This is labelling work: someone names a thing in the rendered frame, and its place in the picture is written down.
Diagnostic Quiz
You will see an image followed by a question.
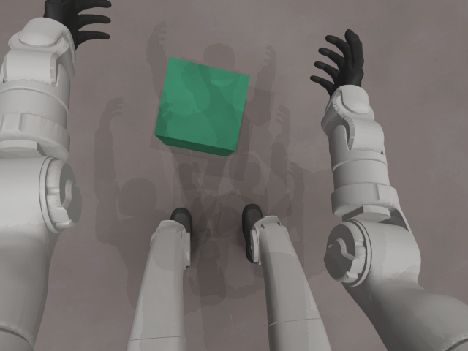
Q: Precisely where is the carton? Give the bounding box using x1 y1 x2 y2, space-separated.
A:
154 57 249 156

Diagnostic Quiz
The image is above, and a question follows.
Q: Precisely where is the right robot upper arm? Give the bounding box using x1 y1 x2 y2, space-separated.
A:
324 219 468 351

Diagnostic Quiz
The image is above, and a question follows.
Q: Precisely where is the left robot upper arm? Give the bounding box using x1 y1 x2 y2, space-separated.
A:
0 156 82 351

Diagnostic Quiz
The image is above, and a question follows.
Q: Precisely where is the left robot shin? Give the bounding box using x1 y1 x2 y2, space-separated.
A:
150 220 185 245

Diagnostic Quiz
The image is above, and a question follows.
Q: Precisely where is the left robot thigh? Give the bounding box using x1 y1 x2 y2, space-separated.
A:
126 227 191 351

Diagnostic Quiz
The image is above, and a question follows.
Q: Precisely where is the robot right hand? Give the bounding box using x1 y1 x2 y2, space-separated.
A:
310 29 364 98

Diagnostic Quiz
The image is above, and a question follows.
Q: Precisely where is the right robot forearm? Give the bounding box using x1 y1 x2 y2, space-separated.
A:
321 85 421 273

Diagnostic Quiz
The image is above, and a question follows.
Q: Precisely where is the robot left hand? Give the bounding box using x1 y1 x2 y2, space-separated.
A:
43 0 111 50

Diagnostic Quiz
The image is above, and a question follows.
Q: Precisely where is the left robot forearm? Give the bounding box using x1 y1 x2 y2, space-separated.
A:
0 18 76 162

